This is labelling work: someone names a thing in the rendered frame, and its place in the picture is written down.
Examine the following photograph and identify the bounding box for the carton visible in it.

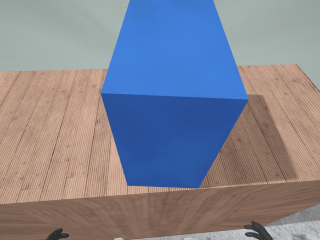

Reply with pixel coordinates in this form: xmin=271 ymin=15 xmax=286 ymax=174
xmin=101 ymin=0 xmax=249 ymax=189

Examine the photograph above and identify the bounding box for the pedestal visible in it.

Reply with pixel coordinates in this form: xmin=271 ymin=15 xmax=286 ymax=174
xmin=0 ymin=64 xmax=320 ymax=240

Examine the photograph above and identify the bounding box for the robot right hand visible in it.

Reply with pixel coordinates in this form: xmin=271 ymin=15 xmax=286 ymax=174
xmin=244 ymin=221 xmax=273 ymax=240

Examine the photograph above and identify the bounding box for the robot left hand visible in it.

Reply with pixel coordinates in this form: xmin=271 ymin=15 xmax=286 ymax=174
xmin=46 ymin=228 xmax=69 ymax=240

